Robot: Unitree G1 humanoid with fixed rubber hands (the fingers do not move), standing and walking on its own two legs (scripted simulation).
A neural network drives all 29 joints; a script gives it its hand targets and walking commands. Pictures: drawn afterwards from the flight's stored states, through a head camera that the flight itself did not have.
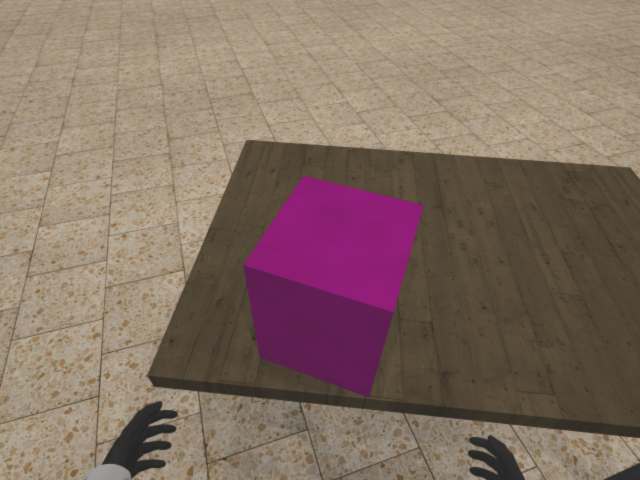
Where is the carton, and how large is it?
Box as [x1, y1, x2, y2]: [243, 176, 423, 397]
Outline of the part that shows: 303,176 243,265 259,355 263,358 368,397 423,205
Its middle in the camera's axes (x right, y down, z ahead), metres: +0.03 +0.08 +0.64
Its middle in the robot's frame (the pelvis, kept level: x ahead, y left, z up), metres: +0.43 +0.03 -0.04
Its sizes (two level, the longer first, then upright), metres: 0.210 0.200 0.250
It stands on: a table, 0.60 m high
